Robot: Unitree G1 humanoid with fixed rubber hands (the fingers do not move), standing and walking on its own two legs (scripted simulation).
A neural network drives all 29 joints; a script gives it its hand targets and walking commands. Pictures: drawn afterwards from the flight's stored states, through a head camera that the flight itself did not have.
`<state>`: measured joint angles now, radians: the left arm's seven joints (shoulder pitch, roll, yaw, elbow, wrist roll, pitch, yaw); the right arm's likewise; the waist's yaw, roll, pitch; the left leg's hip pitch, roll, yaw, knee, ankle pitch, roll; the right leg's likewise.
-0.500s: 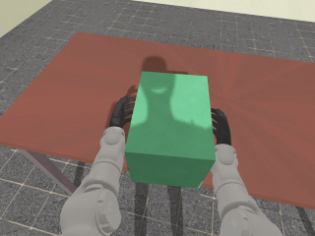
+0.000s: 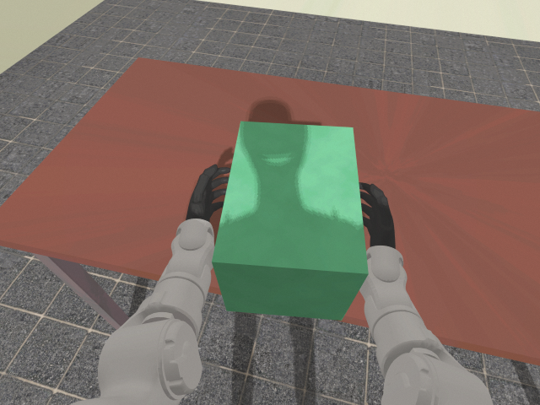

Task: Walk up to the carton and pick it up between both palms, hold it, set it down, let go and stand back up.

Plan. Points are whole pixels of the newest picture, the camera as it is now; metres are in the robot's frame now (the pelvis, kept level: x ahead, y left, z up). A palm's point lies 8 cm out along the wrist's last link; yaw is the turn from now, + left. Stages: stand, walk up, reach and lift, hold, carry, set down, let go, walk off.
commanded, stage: reach and lift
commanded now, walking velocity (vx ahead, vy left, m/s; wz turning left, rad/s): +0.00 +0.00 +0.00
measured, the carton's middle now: (290, 218) +0.42 -0.01 +0.02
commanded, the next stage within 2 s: none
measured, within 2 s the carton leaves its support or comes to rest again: leaves its support in 0.06 s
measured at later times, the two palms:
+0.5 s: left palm (195, 211) +0.41 +0.14 +0.06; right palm (377, 229) +0.38 -0.14 +0.05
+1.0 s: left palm (191, 189) +0.40 +0.13 +0.12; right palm (394, 214) +0.37 -0.15 +0.11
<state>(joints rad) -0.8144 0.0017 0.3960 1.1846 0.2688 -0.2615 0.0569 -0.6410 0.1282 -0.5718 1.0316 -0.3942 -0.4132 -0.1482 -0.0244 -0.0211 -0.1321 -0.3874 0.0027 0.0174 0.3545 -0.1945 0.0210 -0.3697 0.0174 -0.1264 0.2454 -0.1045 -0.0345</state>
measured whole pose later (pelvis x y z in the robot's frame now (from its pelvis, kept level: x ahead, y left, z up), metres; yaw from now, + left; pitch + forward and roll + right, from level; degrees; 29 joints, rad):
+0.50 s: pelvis +0.00 +0.00 +0.00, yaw +0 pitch +14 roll -2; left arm -0.83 0.05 0.29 1.25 0.16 -0.31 0.09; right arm -0.68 0.09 -0.46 1.13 -0.27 -0.46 -0.18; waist -0.03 -0.03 -0.19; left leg -0.43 0.01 0.02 0.39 -0.21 0.02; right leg -0.41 0.02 -0.13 0.26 -0.11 -0.04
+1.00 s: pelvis -0.01 +0.00 +0.00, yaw +0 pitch +6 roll -2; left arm -0.85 0.04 0.24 1.10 0.12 -0.06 0.10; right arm -0.68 0.05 -0.29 1.00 -0.08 -0.23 -0.19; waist -0.04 -0.03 -0.16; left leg -0.29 0.01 0.02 0.39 -0.21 0.02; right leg -0.26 0.03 -0.12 0.25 -0.10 -0.03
